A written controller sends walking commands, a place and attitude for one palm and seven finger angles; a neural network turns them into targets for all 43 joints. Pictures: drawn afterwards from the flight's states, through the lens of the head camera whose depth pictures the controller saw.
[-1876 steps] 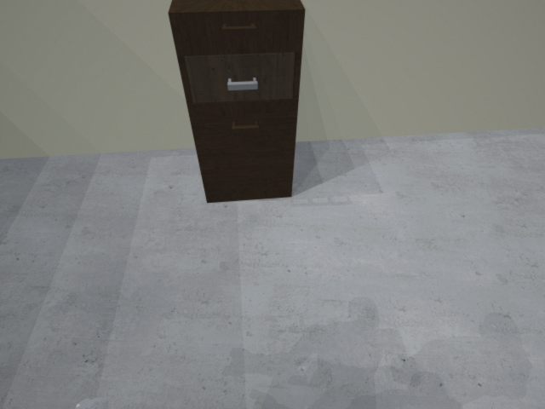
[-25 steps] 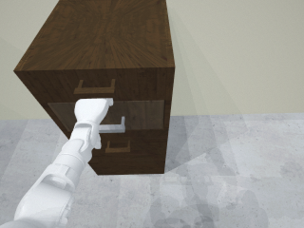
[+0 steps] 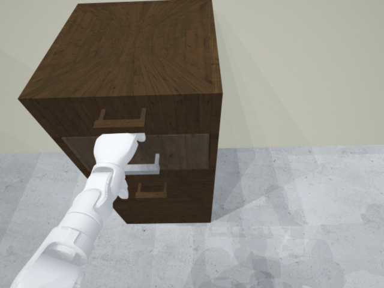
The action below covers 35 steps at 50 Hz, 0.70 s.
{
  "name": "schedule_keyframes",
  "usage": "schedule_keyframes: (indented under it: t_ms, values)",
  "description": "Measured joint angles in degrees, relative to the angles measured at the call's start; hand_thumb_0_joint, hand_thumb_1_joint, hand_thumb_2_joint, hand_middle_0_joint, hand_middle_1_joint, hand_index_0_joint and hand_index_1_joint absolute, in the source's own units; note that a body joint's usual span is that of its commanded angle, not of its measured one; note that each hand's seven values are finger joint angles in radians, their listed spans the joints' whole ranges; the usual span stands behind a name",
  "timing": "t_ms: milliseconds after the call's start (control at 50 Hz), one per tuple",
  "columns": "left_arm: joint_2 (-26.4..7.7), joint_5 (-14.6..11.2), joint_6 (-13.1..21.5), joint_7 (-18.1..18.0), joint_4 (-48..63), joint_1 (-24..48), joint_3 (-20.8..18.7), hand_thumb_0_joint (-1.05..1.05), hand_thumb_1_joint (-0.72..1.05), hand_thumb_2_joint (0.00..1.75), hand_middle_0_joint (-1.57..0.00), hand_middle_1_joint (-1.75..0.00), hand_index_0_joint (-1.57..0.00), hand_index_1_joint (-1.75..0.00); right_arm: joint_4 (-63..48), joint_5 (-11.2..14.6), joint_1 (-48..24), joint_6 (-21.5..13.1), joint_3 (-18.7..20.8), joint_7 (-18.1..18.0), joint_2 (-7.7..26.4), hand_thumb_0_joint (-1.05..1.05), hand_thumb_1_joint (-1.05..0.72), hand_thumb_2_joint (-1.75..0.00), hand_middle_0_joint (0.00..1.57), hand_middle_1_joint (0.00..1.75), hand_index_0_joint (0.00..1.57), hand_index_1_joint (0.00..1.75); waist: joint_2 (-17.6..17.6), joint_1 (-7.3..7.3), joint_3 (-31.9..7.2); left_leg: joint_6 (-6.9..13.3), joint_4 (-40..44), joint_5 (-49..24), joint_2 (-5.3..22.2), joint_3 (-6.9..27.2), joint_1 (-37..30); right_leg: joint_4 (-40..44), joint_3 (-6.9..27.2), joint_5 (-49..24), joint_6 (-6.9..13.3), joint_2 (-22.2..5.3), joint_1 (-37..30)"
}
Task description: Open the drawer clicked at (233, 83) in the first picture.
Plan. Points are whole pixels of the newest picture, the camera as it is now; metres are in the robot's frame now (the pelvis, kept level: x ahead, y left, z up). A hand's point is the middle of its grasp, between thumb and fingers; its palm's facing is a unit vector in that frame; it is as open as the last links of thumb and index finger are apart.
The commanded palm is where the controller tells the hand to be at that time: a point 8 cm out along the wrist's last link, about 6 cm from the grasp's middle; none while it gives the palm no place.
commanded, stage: draw the hand back to the body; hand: left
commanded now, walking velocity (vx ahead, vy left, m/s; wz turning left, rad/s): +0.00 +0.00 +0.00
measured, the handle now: (140, 163) +0.45 +0.15 -0.10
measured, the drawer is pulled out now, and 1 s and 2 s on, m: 0.00 0.00 0.00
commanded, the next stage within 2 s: step back with the hand held close in 1.58 s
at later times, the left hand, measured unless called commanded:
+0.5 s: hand (82, 164) +0.34 +0.21 +0.09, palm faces +0.16 -0.03 -0.99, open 13.6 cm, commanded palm +0.29 +0.21 +0.14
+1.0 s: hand (43, 210) +0.22 +0.20 +0.17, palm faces +0.33 -0.90 -0.30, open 12.0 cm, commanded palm +0.17 +0.24 +0.18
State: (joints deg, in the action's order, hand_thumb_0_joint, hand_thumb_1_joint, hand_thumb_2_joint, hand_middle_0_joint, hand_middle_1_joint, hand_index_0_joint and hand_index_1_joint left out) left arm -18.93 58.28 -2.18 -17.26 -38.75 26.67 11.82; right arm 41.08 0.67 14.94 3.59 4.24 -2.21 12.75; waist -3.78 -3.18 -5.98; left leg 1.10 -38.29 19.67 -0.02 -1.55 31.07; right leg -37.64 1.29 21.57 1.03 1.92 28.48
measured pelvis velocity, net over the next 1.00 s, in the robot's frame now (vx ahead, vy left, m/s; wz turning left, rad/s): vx -0.01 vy -0.02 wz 0.02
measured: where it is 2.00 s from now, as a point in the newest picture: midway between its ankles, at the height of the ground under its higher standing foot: outside the picture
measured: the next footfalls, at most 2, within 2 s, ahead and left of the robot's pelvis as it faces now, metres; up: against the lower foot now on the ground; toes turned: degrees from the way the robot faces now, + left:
none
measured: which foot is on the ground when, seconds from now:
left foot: down 0.00-1.00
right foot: down 0.00-1.00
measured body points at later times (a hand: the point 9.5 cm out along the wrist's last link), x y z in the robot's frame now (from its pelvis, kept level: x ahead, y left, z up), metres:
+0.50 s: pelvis +0.01 -0.02 +0.01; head +0.03 -0.06 +0.46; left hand +0.33 +0.21 +0.15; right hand +0.19 -0.26 -0.11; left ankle -0.02 +0.11 -0.72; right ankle -0.04 -0.11 -0.72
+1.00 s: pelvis -0.01 -0.02 +0.02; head -0.03 -0.04 +0.47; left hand +0.20 +0.25 +0.19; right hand +0.18 -0.23 -0.06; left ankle -0.02 +0.11 -0.72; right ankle -0.04 -0.11 -0.72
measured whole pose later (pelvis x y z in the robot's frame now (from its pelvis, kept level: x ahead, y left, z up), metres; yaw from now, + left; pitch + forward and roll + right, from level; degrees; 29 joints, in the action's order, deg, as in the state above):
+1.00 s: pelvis -0.01 -0.02 +0.02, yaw +1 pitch -4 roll +0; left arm -16.7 -3.8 3.7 -5.4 15.6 -16.5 -10.2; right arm 35.4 0.2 10.8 -3.0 -2.7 -4.1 11.9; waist -3.4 2.1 0.8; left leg -0.4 -22.1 12.9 0.4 0.3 5.2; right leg -21.0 -0.1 15.0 2.3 2.4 2.1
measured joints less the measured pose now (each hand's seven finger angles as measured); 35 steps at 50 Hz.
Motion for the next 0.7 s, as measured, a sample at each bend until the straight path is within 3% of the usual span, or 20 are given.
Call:
schedule_keyframes:
  t_ms: [120,240,380,460,540,600,640,660,680,700]
  values:
    - [-0.80,0.38,0.06,1.66,5.04,-4.19,-0.87,0.00,-0.49,0.30,-0.32,-1.20,-0.34,-1.20,-0.37,0.08,-1.31,0.28,-0.06,0.10,-0.03,0.01,-0.91,-0.90,0.20,0.30,0.20,0.30,-0.08,0.43,-0.12,-0.22,1.35,-0.20,0.23,-0.40,-1.78,1.05,0.46,-0.19,0.25,0.23,-1.45]
    - [-1.41,-1.46,-0.33,4.01,12.52,-11.29,-3.09,-0.01,-0.49,0.30,-0.32,-1.20,-0.44,-1.20,-2.18,0.19,-2.78,-0.37,-0.33,0.20,-0.16,0.01,-0.91,-0.90,0.20,0.30,0.20,0.30,-0.39,0.26,-0.04,-0.35,3.49,-0.78,0.47,-1.53,-4.57,2.64,1.68,-0.57,0.43,0.46,-3.57]
    - [-2.82,-1.96,0.86,2.24,25.81,-21.92,-3.61,0.00,-0.49,0.30,-0.38,-1.20,-0.44,-1.20,-2.38,0.23,-3.97,-0.97,-0.22,0.74,0.48,0.01,-0.91,-0.90,0.20,0.30,0.20,0.30,-0.51,2.93,-0.08,-0.68,5.13,-1.10,0.39,-1.07,-7.83,4.13,1.35,-0.36,0.87,0.43,-6.89]
    - [-3.86,-1.21,-2.25,0.56,29.28,-20.95,-4.72,0.00,-0.49,0.30,-0.38,-1.20,-0.39,-1.20,-0.94,0.59,-5.93,0.13,-0.34,0.81,1.32,0.01,-0.91,-0.90,0.20,0.30,0.20,0.30,-0.81,5.15,-0.42,-1.19,5.77,-0.75,0.17,0.32,-9.47,4.23,-0.06,-0.06,1.11,0.25,-8.71]
    - [-4.93,-3.13,-9.40,6.53,30.28,-19.47,-4.72,0.00,-0.49,0.30,-0.35,-1.20,-0.35,-1.20,-1.53,1.46,-8.72,3.14,-1.75,0.86,2.22,0.01,-0.91,-0.90,0.20,0.30,0.20,0.30,-1.22,6.19,-0.70,-1.19,7.14,-1.74,-0.31,1.12,-11.86,5.13,-0.85,-0.40,1.15,-0.20,-11.18]
    - [-6.01,-5.30,-10.27,13.43,33.56,-21.81,-4.72,-0.01,-0.49,0.30,-0.33,-1.20,-0.33,-1.20,-4.05,1.47,-10.49,4.42,-2.99,0.48,2.48,0.01,-0.91,-0.90,0.20,0.30,0.20,0.30,-1.49,6.21,-0.32,-1.12,8.08,-2.38,-0.57,1.32,-13.69,5.60,-1.06,-0.67,1.12,-0.46,-12.88]
    - [-3.83,-26.29,-7.50,15.41,37.05,-24.34,-7.69,-0.01,-0.49,0.30,-0.33,-1.20,-0.33,-1.19,-7.06,2.05,-10.72,3.26,-3.43,-0.01,2.34,0.01,-0.91,-0.90,0.20,0.30,0.20,0.30,-2.04,5.98,2.01,-1.14,8.68,-2.62,-0.41,1.74,-16.28,6.97,-1.45,-1.19,1.11,-0.30,-15.96]
    - [-2.24,-35.59,-5.51,15.73,38.73,-26.27,-9.43,-0.01,-0.48,0.30,-0.32,-1.19,-0.32,-1.19,-8.19,1.99,-10.76,2.09,-4.04,-0.41,2.03,0.01,-0.91,-0.90,0.20,0.30,0.20,0.30,-1.96,5.86,3.08,-1.17,9.28,-2.81,-0.30,1.71,-17.71,7.79,-1.40,-1.56,1.10,-0.19,-17.43]
    - [-0.75,-42.76,-3.69,15.80,40.42,-28.40,-10.85,-0.01,-0.47,0.31,-0.32,-1.19,-0.32,-1.18,-9.03,1.77,-10.72,0.96,-4.76,-0.88,1.59,0.01,-0.91,-0.90,0.20,0.30,0.20,0.30,-1.65,5.72,3.85,-1.23,9.99,-3.06,-0.17,1.62,-18.98,8.58,-1.28,-1.95,1.10,-0.07,-18.67]
    - [0.50,-48.14,-2.09,15.71,41.98,-30.39,-11.97,-0.01,-0.46,0.31,-0.32,-1.18,-0.32,-1.18,-9.55,1.48,-10.58,-0.09,-5.45,-1.36,1.06,0.01,-0.91,-0.90,0.20,0.30,0.20,0.30,-1.17,5.58,4.40,-1.32,10.69,-3.35,-0.04,1.56,-20.08,9.33,-1.21,-2.33,1.13,0.05,-19.76]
